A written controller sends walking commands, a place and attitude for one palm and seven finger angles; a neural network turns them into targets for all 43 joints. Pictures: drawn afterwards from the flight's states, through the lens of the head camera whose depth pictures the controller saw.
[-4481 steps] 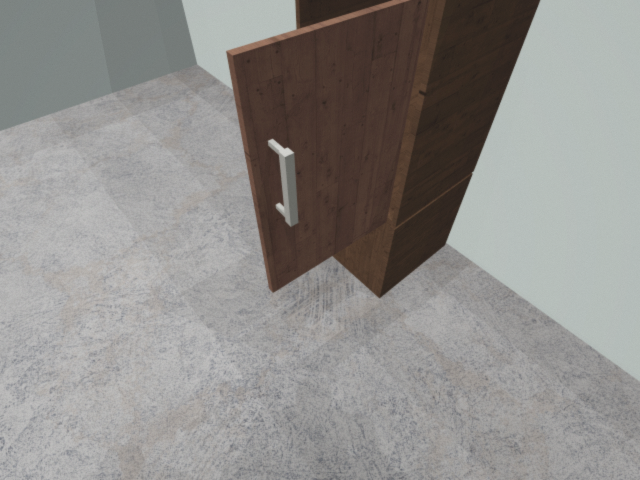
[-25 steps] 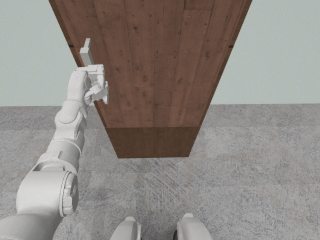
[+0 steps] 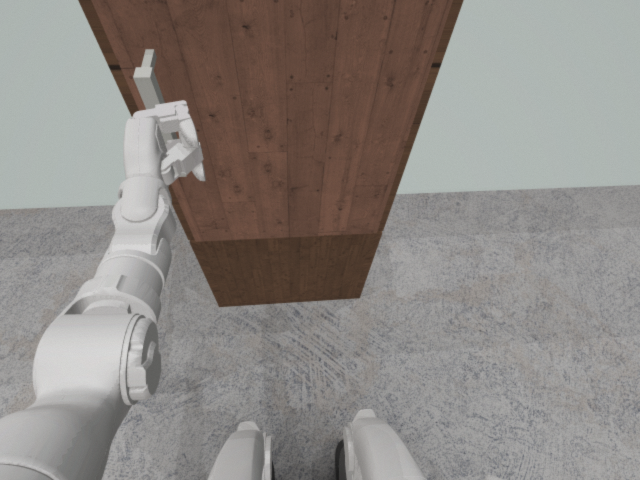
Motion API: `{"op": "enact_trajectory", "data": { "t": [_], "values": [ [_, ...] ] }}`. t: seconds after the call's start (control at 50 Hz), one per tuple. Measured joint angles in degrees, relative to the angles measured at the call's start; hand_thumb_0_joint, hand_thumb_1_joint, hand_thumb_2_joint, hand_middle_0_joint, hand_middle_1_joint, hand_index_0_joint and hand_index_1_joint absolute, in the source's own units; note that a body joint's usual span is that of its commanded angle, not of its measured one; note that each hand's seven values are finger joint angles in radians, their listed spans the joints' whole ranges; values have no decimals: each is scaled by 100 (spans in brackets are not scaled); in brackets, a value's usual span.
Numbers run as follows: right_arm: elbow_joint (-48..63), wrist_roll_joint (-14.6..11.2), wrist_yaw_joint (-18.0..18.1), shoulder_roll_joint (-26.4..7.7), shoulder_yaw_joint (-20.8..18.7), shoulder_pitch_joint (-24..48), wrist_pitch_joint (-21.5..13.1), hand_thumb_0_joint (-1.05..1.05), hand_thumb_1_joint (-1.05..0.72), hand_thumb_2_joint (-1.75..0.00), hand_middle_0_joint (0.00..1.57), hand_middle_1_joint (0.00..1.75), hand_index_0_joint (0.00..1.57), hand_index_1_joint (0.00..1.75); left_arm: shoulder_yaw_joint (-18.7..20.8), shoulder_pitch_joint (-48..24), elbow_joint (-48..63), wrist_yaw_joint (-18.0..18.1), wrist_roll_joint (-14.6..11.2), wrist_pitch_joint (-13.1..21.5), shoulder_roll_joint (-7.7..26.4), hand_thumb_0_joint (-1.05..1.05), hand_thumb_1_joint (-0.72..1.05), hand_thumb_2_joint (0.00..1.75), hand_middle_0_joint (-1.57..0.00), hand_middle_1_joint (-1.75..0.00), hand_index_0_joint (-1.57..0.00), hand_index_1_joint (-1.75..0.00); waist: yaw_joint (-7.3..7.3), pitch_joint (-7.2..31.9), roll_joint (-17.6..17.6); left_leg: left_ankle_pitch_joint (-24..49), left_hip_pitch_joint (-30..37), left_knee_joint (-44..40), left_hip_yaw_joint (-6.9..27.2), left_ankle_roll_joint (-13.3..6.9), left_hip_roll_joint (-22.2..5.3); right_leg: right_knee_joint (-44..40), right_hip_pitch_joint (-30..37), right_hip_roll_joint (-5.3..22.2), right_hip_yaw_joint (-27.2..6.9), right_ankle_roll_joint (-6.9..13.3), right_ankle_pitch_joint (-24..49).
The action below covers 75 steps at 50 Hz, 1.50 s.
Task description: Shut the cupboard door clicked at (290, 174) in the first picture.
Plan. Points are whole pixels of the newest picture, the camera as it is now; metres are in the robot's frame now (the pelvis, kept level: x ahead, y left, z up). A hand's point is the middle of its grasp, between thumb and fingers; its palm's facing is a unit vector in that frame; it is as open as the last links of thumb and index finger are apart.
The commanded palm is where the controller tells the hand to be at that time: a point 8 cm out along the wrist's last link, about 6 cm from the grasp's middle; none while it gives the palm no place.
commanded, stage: pull the fist back off the door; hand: left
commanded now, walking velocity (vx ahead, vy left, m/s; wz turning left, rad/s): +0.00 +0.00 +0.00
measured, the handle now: (166, 119) +0.57 +0.17 +0.09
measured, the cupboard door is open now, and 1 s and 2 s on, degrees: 0 0 0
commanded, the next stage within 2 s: draw the hand back to the body in 0.52 s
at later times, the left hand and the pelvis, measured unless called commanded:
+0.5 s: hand (202, 189) +0.45 +0.11 +0.09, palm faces +0.03 -1.00 +0.00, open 3.1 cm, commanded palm +0.42 +0.16 +0.10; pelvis +0.07 +0.00 +0.03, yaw -2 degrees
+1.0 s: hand (149, 207) +0.39 +0.15 +0.14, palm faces +0.07 -1.00 -0.03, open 3.1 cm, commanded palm +0.35 +0.20 +0.15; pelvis +0.08 -0.01 +0.05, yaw +0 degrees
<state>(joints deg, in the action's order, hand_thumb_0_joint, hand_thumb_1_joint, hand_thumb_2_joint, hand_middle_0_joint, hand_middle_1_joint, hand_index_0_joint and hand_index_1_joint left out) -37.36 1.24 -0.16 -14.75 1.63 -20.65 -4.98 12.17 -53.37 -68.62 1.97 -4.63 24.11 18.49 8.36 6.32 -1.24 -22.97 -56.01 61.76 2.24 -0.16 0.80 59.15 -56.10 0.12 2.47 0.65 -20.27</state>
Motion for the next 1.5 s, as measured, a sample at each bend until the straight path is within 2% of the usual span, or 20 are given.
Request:
{"op": "enact_trajectory", "data": {
  "t": [0.08,0.28,0.38,0.46,0.56,0.66,0.72,0.9,1.16,1.22,1.28,1.38,1.5],
  "values": [
    [15,-21,-16,-16,-36,-101,68,1,-91,-90,20,30,20,30,116,311,323,-123,-135,33,-164,2,90,90,-135,-150,-132,-150,-50,-2,-15,-31,155,-95,-94,-16,-35,-71,107,-36,-95,-18,-8],
    [214,-67,-7,36,-150,-153,329,1,-91,-90,20,30,20,30,166,1722,1613,-11,-134,75,-658,2,90,90,-131,-150,-130,-150,-208,-29,-32,-150,860,-545,-280,-46,-111,-453,705,-118,-286,-44,-87],
    [291,-102,-19,84,-226,-71,345,1,-91,-90,20,30,20,30,-137,2622,2651,-40,-225,54,-867,2,90,90,-130,-150,-130,-150,-378,30,-39,-230,1225,-745,-287,-36,-117,-628,1056,-125,-296,-37,-177],
    [374,-139,-22,89,-244,88,367,1,-91,-90,20,30,20,30,-478,3260,3319,-98,-281,-118,-1034,2,90,90,-130,-150,-130,-150,-531,49,-62,-275,1496,-879,-245,-31,-93,-744,1340,-100,-257,-34,-251],
    [453,-147,41,109,-213,424,354,1,-91,-90,20,30,20,30,-751,3674,3731,-66,-249,-277,-1191,2,90,90,-130,-150,-130,-150,-670,19,-45,-314,1680,-931,-167,-17,-49,-768,1545,-55,-181,-22,-341],
    [466,-130,99,158,-189,755,308,1,-91,-90,20,30,20,30,-827,3564,3754,-36,-185,-285,-1165,2,90,90,-130,-150,-130,-150,-736,4,-18,-368,1651,-829,-86,16,-30,-656,1541,-33,-99,11,-431],
    [487,-146,105,187,-170,842,330,1,-91,-90,20,30,20,30,-812,3573,3892,-138,-214,-370,-1136,2,90,90,-130,-150,-130,-150,-772,8,-28,-387,1700,-833,-89,29,-39,-645,1577,-43,-102,27,-454],
    [673,-292,156,212,-52,530,466,1,-91,-90,20,30,20,30,-619,4762,5201,-524,-563,-978,-949,2,90,90,-130,-150,-130,-150,-849,-21,-130,-194,2524,-1500,-136,48,-64,-1215,2343,-68,-155,48,-296],
    [532,-393,402,21,-12,614,83,1,-91,-90,20,30,20,30,-335,5680,6305,-1045,-955,-1520,-643,2,90,90,-127,-147,-128,-147,-933,-184,-194,51,3236,-1969,-52,53,-51,-1719,3103,-53,-75,54,-70],
    [486,-355,500,71,-17,736,110,1,-91,-90,20,30,20,30,-414,5844,6548,-616,-477,-1750,-424,2,90,90,-123,-143,-124,-142,-937,-265,-172,163,3515,-2213,-71,51,-38,-1933,3368,-40,-97,39,23],
    [468,-323,575,109,4,845,177,1,-91,-90,20,30,20,30,-454,6075,6834,-196,-179,-1986,-289,2,90,90,-117,-136,-118,-136,-932,-376,-181,311,3827,-2527,-80,22,-33,-2259,3685,-36,-108,22,179],
    [443,-277,605,149,73,886,182,1,-91,-90,20,30,20,30,-438,6565,7369,162,13,-2164,-233,2,90,90,-106,-123,-106,-123,-992,-496,-196,518,4316,-3020,-110,-21,-8,-2755,4171,-10,-142,-18,395],
    [328,-224,572,208,142,908,122,1,-90,-90,20,30,20,30,-292,6911,7797,313,105,-2222,-202,2,89,90,-90,-106,-90,-106,-1105,-600,-217,667,4726,-3404,-120,-66,38,-3142,4587,36,-155,-67,542]
  ]
}}
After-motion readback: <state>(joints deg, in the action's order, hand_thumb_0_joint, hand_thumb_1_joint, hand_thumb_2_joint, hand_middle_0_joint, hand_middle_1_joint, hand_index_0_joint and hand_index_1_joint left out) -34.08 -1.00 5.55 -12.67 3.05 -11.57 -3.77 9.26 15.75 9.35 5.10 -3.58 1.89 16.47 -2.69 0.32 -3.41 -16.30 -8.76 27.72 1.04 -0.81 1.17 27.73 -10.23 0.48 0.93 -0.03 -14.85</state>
